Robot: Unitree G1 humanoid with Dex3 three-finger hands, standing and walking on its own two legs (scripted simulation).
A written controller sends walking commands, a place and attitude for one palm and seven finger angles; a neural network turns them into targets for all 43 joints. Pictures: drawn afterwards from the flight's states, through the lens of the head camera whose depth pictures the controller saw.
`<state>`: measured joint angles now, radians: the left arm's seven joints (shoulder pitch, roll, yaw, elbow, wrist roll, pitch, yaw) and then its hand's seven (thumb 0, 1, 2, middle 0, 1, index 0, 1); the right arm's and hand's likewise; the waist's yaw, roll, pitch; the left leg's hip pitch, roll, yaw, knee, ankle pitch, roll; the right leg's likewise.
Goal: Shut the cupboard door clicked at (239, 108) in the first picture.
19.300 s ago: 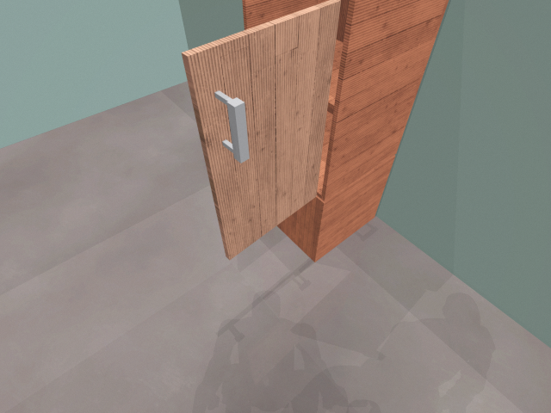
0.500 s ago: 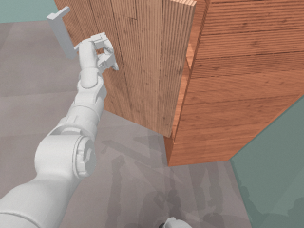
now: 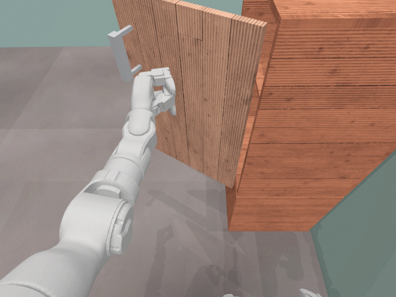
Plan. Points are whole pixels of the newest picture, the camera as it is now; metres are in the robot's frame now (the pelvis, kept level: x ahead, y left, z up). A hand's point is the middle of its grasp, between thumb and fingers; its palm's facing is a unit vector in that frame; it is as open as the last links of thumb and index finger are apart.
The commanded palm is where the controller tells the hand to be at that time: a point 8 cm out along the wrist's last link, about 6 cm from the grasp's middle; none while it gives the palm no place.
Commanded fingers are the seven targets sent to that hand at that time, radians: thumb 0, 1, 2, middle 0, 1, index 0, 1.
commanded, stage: draw the hand back to the body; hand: left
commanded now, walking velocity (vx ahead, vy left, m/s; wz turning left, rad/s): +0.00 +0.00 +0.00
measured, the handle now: (127, 54) +0.67 +0.14 +0.13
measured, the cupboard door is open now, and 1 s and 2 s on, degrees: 58 58 58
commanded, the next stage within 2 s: step back with the hand held close in 1.62 s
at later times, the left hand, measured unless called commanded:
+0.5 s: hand (110, 131) +0.38 +0.13 +0.16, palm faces -0.01 -1.00 -0.01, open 3.1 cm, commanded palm +0.34 +0.19 +0.16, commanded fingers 0.00 0.90 0.90 -1.19 -1.38 -1.19 -1.38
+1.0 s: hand (6, 189) +0.27 +0.25 +0.18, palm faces +0.29 -0.91 -0.31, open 4.3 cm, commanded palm +0.22 +0.30 +0.19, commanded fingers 0.00 0.90 0.90 -0.50 -0.63 -0.50 -0.63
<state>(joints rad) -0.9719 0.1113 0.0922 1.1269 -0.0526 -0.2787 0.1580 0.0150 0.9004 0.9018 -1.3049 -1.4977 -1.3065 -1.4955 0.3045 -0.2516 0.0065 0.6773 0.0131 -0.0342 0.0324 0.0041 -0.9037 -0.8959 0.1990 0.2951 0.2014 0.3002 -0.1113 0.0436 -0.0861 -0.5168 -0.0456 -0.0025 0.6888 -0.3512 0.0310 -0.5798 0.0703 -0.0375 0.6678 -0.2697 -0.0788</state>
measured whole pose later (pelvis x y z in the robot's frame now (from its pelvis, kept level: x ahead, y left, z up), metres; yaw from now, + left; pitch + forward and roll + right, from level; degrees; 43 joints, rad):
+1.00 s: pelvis +0.03 +0.04 +0.03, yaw +1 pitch -3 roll -1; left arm 0.22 0.29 0.15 -0.24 -0.06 -0.05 0.06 0.02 0.90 0.90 -0.77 -0.91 -0.77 -0.91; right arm 0.19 -0.21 0.06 0.60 0.01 0.02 -0.04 0.01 -0.90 -0.90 0.20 0.30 0.21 0.30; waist 0.06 0.10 0.00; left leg -0.06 -0.09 -0.02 0.38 -0.26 0.08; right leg -0.12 0.03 -0.03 0.37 -0.20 -0.02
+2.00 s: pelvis +0.01 +0.04 +0.02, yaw +0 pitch +2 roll -1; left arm 0.54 0.37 0.37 -0.41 -0.07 -0.18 0.11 0.01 0.89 0.90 -0.21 -0.30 -0.21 -0.30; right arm 0.20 -0.27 -0.03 0.60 0.03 0.00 -0.05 0.01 -0.90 -0.90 0.20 0.30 0.20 0.30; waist 0.01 0.07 -0.01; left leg -0.25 -0.07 0.00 0.53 -0.30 0.08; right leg -0.30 0.04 -0.02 0.48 -0.21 -0.03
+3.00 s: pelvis -0.19 +0.01 +0.01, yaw -3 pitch +4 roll -3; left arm 0.65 0.59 0.51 -0.72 -0.10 -0.26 0.08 0.02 0.89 0.90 -0.22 -0.30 -0.22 -0.30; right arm 0.09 -0.17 0.02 0.56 0.01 -0.05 -0.03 0.01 -0.90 -0.90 0.21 0.30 0.21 0.30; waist -0.02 0.00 0.04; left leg -0.60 0.07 0.04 0.58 -0.15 0.01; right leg -0.21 0.08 -0.05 0.50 -0.36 -0.04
